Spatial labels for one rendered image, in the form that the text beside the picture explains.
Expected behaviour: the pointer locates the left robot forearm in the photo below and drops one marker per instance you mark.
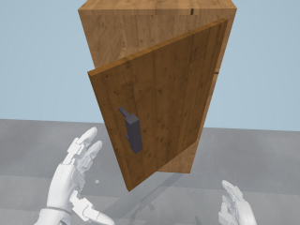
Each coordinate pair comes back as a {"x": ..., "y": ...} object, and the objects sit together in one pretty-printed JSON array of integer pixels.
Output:
[{"x": 54, "y": 216}]

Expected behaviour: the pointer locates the cupboard door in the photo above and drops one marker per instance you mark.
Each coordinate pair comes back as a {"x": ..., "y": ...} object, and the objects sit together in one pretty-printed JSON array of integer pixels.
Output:
[{"x": 166, "y": 86}]

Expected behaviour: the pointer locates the right robot hand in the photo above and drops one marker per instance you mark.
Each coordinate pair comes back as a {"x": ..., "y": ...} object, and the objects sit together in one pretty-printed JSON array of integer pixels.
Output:
[{"x": 240, "y": 210}]

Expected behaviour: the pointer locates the handle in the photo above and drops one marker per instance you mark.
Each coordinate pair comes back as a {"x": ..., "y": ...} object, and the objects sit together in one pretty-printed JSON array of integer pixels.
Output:
[{"x": 133, "y": 135}]

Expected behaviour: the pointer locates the left robot hand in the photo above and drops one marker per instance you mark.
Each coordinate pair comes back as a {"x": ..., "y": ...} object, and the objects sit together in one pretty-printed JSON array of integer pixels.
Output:
[{"x": 70, "y": 173}]

